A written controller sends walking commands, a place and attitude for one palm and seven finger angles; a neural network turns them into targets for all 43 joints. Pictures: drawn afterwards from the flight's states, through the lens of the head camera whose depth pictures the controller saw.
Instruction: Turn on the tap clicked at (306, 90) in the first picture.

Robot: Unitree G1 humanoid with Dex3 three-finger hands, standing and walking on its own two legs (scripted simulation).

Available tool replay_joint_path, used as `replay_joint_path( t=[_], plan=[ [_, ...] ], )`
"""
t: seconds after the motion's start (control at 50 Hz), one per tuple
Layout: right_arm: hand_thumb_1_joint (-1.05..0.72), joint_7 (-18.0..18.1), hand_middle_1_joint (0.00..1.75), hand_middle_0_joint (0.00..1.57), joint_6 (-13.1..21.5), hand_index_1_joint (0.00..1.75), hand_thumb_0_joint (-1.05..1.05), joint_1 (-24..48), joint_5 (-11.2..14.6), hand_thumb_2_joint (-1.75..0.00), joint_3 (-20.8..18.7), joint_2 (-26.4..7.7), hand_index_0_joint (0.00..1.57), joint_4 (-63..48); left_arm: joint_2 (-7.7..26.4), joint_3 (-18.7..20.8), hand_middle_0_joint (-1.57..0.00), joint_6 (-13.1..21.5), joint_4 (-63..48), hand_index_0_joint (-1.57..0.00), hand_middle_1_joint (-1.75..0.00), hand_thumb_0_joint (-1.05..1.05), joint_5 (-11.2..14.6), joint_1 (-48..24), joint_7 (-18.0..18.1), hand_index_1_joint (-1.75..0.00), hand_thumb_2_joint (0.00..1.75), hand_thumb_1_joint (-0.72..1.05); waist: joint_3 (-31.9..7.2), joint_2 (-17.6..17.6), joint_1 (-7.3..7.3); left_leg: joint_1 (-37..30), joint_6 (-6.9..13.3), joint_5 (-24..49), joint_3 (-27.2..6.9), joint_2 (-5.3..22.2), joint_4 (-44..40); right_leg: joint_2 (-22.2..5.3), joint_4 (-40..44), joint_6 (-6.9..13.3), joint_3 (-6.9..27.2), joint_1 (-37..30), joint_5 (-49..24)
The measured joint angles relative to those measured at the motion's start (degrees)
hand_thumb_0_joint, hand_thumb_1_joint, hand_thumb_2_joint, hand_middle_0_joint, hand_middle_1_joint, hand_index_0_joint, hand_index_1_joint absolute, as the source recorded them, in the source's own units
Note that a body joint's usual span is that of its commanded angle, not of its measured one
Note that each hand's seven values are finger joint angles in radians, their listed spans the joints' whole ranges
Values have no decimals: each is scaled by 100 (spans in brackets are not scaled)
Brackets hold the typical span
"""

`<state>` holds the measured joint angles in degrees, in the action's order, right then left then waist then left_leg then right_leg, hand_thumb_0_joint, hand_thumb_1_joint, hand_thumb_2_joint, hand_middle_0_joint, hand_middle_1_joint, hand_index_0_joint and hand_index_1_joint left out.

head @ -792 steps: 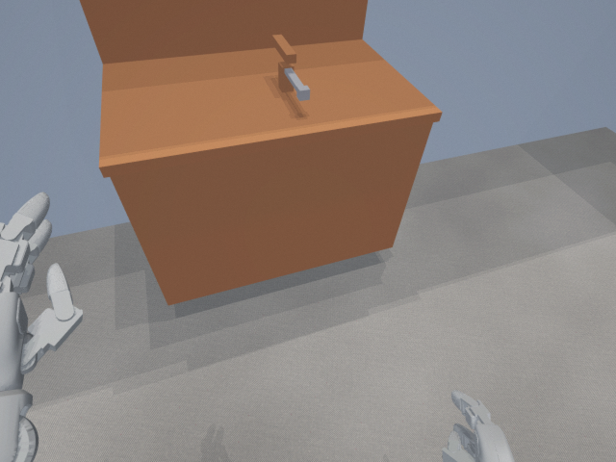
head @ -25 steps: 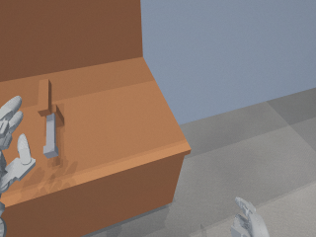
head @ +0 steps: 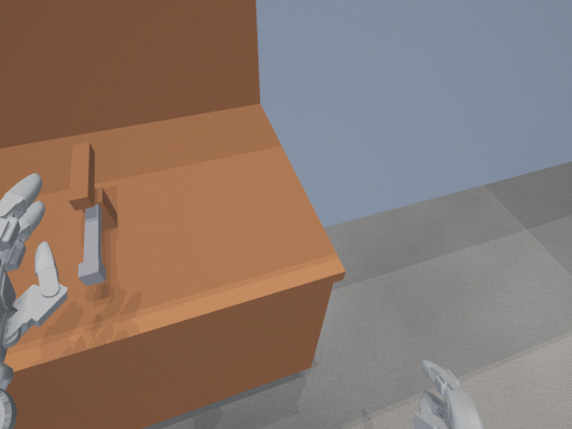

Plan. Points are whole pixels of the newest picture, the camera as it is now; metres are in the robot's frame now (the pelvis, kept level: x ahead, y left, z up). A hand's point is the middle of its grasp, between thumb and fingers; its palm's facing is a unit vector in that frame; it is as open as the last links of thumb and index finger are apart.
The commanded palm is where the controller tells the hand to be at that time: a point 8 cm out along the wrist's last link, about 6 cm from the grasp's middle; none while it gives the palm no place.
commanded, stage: come to a stop and stand still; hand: left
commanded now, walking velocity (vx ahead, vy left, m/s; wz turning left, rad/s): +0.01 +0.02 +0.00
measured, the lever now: (92, 272) +0.32 +0.31 +0.01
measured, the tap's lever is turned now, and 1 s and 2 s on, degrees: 0 0 0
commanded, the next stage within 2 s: look again from close up in 0.88 s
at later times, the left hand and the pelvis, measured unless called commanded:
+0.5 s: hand out of the picture +0.22 +0.33 +0.18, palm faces +0.43 -0.83 -0.34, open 7.4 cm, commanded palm +0.16 +0.34 +0.18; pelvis +0.00 +0.07 +0.00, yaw -1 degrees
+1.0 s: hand out of the picture +0.23 +0.34 +0.18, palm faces +0.37 -0.86 -0.35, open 7.4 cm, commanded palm +0.17 +0.38 +0.18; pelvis +0.00 +0.10 +0.00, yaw -1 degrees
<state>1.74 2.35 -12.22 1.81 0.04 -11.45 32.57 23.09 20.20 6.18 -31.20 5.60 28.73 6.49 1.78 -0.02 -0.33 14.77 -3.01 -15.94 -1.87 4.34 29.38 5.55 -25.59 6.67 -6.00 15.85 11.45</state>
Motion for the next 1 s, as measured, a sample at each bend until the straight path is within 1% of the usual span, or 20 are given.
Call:
replay_joint_path(
  t=[0.02, 0.04, 0.06, 0.08, 0.12, 0.16, 0.18, 0.22, 0.26, 0.28, 0.32, 0.4, 0.46, 0.52, 0.58, 0.66, 0.72, 0.78, 0.9, 1.0],
  plan=[
    [-90, 33, 30, 20, 170, 30, 2, -72, -57, -90, -69, 28, 20, 57, 203, 82, -21, 8, 100, -21, -30, 1, -212, -307, -161, -31, 90, 89, 64, 35, 148, -25, 5, 17, 24, 21, -14, 13, 35, -65, 13, -32, -17],
    [-90, 62, 30, 20, 322, 30, 1, -146, -106, -90, -120, 67, 20, 140, 487, 224, -21, 170, 382, -21, -31, 1, -313, -781, -335, -31, 90, 89, 105, 111, 292, -12, 62, 58, 56, 20, -34, 9, 65, -96, 19, -23, -50],
    [-90, 53, 30, 20, 394, 30, 1, -179, -115, -90, -124, 77, 20, 176, 701, 404, -22, 335, 673, -22, -31, 1, -308, -1178, -408, -31, 90, 89, 134, 172, 361, 37, 121, 105, 110, 32, -20, 7, 93, -95, 14, 4, -87],
    [-90, 15, 30, 20, 444, 30, 1, -173, -96, -90, -113, 53, 20, 171, 803, 583, -22, 449, 913, -22, -31, 1, -252, -1444, -396, -31, 90, 89, 184, 193, 371, 72, 168, 135, 179, 53, 12, 12, 106, -65, 19, 23, -123],
    [-90, -64, 30, 20, 514, 30, 2, -146, -80, -90, -117, -82, 20, 82, 704, 796, -21, 523, 1173, -21, -31, 1, -162, -1645, -318, -31, 90, 89, 256, 116, 312, 75, 197, 82, 260, 61, 24, 6, 44, -65, 66, 81, -141],
    [-90, -136, 30, 20, 570, 30, 2, -124, -42, -90, -162, -237, 20, 8, 368, 714, -21, 560, 1124, -21, -30, 1, -94, -1448, -249, -31, 90, 89, 289, -9, 217, 35, 139, 62, 347, 13, 2, -55, -57, -196, 151, 119, -104],
    [-90, -167, 30, 20, 589, 30, 2, -109, -13, -90, -185, -302, 20, -8, 168, 568, -20, 582, 1015, -21, -30, 1, -73, -1225, -231, -30, 90, 90, 293, -72, 168, 4, 132, 70, 397, -21, -6, -91, -97, -256, 202, 121, -83],
    [-90, -182, 30, 20, 592, 30, 2, -90, 8, -90, -223, -365, 20, -12, -167, 168, -20, 601, 751, -20, -30, 1, -111, -697, -249, -30, 90, 90, 268, -169, 71, -38, 164, 53, 472, -86, 6, -152, -150, -277, 276, 111, -51],
    [-90, -134, 30, 20, 576, 30, 2, -96, -1, -90, -230, -325, 20, 33, -315, -180, -20, 609, 558, -20, -30, 1, -177, -268, -314, -30, 90, 90, 225, -189, 1, -45, 233, 9, 475, -142, 40, -199, -146, -270, 290, 80, -38],
    [-90, -100, 30, 20, 559, 30, 2, -99, -10, -90, -211, -273, 20, 74, -298, -261, -20, 603, 495, -21, -30, 1, -208, -117, -334, -30, 90, 90, 205, -157, -13, -47, 261, -2, 458, -170, 45, -218, -133, -280, 287, 64, -38],
    [-90, -31, 30, 20, 516, 30, 2, -125, -37, -90, -145, -140, 20, 133, -165, -242, -21, 585, 427, -21, -30, 1, -228, 33, -316, -31, 90, 89, 177, -34, -10, -62, 273, 24, 420, -222, 20, -262, -110, -309, 271, 35, -39],
    [-90, 46, 30, 20, 561, 30, 2, -187, -101, -90, 26, 59, 20, 189, 13, 107, -22, 576, 436, -22, -31, 1, -222, -176, -159, -31, 90, 89, 177, 220, 159, -196, 337, 80, 445, -325, -130, -358, -30, -406, 302, -71, -67],
    [-90, 26, 30, 20, 661, 30, 2, -165, -126, -90, 109, 109, 20, 192, -47, 267, -22, 606, 467, -22, -31, 2, -253, -574, -51, -31, 90, 89, 171, 267, 276, -268, 423, 84, 456, -405, -167, -436, 3, -498, 316, -150, -75],
    [-90, -43, 30, 20, 737, 30, 2, -56, -140, -90, 154, 129, 20, 192, -251, 194, -21, 640, 471, -21, -30, 2, -297, -860, -7, -31, 90, 89, 129, 233, 324, -335, 507, 61, 482, -485, -171, -514, 12, -590, 346, -221, -64],
    [-90, -116, 30, 20, 732, 30, 2, 70, -148, -90, 189, 169, 20, 135, -397, 4, -20, 641, 495, -21, -30, 1, -357, -911, -39, -30, 90, 90, 58, 202, 304, -384, 580, 46, 521, -552, -190, -578, 25, -669, 389, -262, -58],
    [-90, -147, 30, 20, 648, 30, 2, 183, -156, -90, 233, 240, 20, -7, -389, -153, -20, 590, 597, -20, -30, 1, -400, -793, -123, -30, 90, 90, 18, 201, 234, -408, 651, 46, 560, -614, -225, -636, 60, -743, 431, -281, -71],
    [-90, -135, 30, 20, 590, 30, 2, 200, -159, -90, 254, 279, 20, -88, -285, -101, -21, 537, 614, -21, -30, 1, -398, -709, -159, -30, 90, 89, 66, 244, 206, -408, 680, 57, 566, -637, -250, -657, 106, -773, 438, -294, -96],
    [-90, -126, 30, 20, 561, 30, 1, 150, -160, -90, 249, 271, 20, -117, -205, 7, -21, 516, 522, -21, -30, 1, -381, -686, -151, -31, 90, 89, 148, 295, 221, -394, 697, 65, 545, -645, -252, -665, 166, -790, 417, -316, -126],
    [-90, -134, 30, 20, 535, 30, 2, 47, -172, -90, 171, 163, 20, -17, -216, 86, -21, 608, 165, -21, -30, 2, -367, -672, -93, -31, 90, 89, 262, 312, 263, -390, 715, 50, 522, -662, -229, -683, 206, -808, 393, -351, -137],
    [-90, -131, 30, 20, 457, 30, 2, 12, -154, -90, 103, 108, 20, 41, -218, 47, -21, 661, 178, -21, -30, 1, -377, -582, -92, -30, 90, 89, 227, 220, 196, -412, 711, 34, 526, -659, -223, -680, 222, -822, 398, -381, -134]
  ],
)
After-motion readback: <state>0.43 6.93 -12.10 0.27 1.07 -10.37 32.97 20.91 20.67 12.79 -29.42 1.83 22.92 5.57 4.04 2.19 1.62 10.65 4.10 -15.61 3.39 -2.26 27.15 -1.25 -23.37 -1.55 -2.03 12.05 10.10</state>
